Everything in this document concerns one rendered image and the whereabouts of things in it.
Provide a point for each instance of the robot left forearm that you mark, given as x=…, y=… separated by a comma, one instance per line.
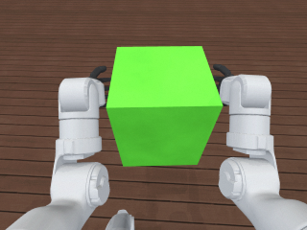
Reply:
x=79, y=102

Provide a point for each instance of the right robot hand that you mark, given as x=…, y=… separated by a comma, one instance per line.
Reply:
x=223, y=70

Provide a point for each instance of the robot left upper arm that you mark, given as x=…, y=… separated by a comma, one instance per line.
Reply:
x=78, y=188

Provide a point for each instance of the left robot thigh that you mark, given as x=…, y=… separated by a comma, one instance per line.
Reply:
x=122, y=221

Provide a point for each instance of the left robot shin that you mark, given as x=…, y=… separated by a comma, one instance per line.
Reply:
x=122, y=211

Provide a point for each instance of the carton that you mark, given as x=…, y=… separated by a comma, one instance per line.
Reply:
x=162, y=104

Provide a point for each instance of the robot right forearm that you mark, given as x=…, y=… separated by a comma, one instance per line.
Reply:
x=249, y=98

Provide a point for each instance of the robot right upper arm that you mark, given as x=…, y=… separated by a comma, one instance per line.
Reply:
x=253, y=185

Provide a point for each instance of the left robot hand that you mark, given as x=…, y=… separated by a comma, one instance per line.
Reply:
x=95, y=73

